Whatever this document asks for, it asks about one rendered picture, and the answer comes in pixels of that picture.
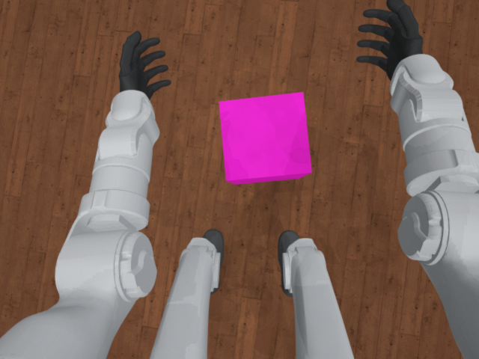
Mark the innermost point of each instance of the right robot shin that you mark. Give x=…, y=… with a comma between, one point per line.
x=304, y=243

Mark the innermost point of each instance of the robot right forearm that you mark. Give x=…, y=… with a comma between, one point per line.
x=435, y=134

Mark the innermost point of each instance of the left robot thigh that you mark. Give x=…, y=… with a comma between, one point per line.
x=183, y=330

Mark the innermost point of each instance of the left robot upper arm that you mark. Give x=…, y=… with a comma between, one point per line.
x=99, y=277

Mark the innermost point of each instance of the robot left hand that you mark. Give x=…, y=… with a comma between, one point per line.
x=132, y=75

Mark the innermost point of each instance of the robot left forearm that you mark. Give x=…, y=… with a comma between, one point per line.
x=117, y=199

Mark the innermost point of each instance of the robot right hand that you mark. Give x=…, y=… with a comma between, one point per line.
x=403, y=37

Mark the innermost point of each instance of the right robot upper arm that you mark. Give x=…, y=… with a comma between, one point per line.
x=440, y=229

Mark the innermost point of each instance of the carton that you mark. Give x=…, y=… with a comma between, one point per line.
x=265, y=138

